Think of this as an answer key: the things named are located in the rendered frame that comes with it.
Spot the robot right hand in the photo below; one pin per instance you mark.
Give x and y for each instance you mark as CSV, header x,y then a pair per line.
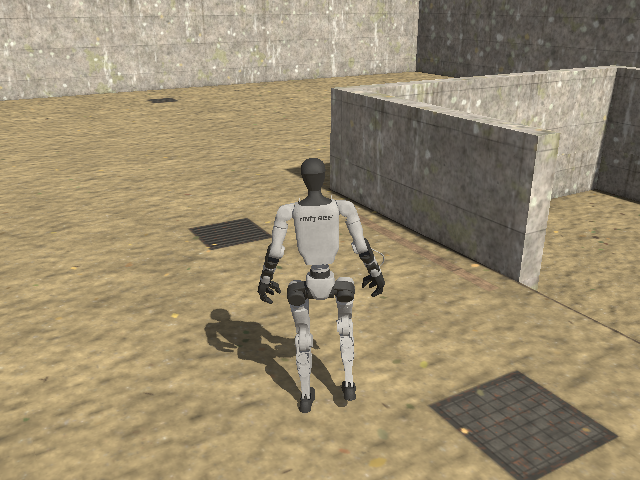
x,y
379,281

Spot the robot right forearm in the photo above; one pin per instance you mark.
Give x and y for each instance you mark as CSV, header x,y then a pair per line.
x,y
369,261

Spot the robot left thigh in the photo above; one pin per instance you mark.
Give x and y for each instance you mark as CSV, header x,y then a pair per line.
x,y
299,304

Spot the left robot upper arm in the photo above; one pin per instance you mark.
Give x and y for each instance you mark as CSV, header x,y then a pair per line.
x,y
284,213

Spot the robot left hand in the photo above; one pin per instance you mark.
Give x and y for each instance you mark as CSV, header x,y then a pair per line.
x,y
262,288

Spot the robot left forearm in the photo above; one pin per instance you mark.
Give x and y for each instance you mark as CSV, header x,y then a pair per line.
x,y
269,267

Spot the humanoid robot head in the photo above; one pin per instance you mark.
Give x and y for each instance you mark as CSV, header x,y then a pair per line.
x,y
313,174

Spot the right robot upper arm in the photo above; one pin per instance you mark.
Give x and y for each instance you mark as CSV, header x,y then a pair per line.
x,y
347,209

